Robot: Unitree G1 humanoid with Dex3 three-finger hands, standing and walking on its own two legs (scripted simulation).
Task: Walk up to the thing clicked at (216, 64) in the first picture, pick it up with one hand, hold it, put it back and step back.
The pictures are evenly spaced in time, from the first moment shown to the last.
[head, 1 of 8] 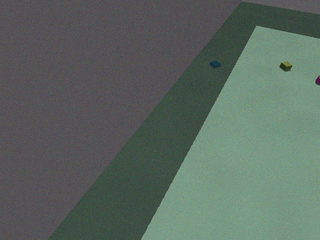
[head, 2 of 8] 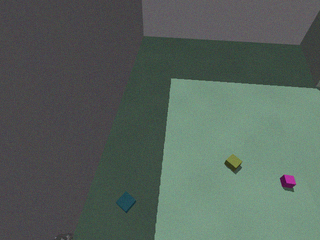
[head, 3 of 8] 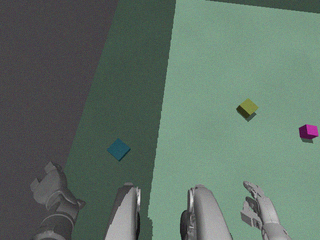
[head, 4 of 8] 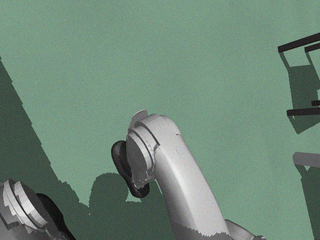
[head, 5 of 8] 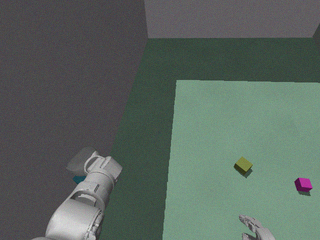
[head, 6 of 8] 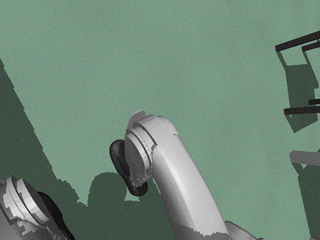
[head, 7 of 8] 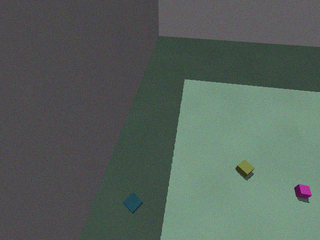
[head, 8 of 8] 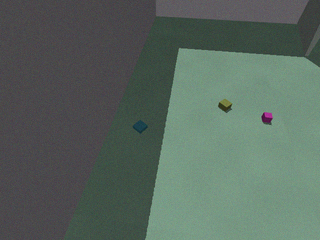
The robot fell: no
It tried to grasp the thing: yes
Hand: left
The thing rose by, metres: 0.69
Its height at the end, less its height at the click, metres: +0.00
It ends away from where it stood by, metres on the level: 0.01
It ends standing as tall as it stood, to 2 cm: yes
